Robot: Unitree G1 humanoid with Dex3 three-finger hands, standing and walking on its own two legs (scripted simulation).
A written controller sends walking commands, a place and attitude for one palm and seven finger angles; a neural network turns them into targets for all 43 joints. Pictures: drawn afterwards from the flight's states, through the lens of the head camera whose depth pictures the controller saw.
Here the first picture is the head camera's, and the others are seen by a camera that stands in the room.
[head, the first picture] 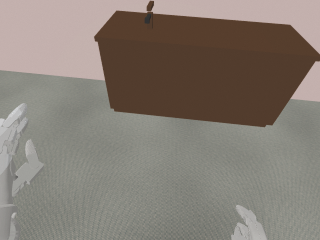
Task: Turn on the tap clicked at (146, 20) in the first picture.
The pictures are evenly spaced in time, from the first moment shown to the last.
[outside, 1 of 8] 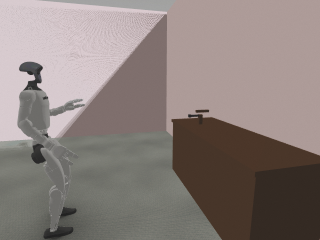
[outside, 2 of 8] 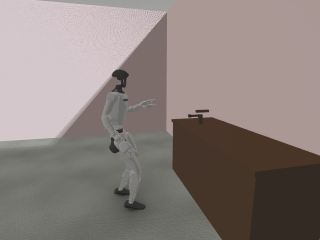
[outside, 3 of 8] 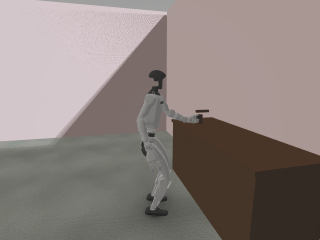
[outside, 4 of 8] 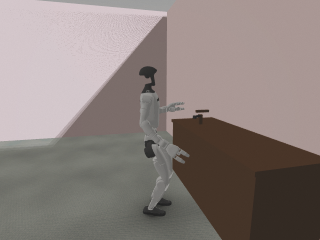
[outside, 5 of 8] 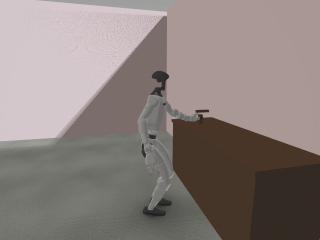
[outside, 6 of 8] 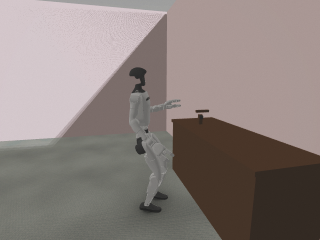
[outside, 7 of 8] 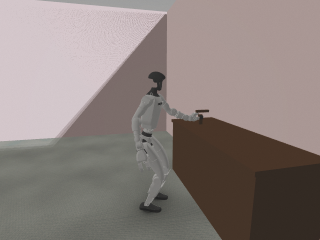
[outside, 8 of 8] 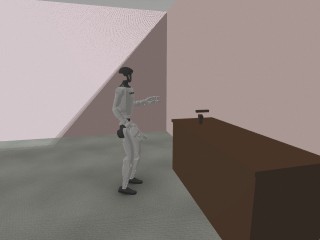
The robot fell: no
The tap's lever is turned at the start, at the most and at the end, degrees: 0 71 71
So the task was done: no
